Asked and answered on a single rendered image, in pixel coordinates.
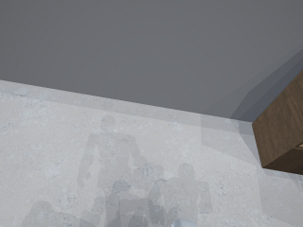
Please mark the cupboard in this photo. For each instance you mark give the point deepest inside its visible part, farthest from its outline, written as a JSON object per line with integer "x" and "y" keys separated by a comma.
{"x": 278, "y": 130}

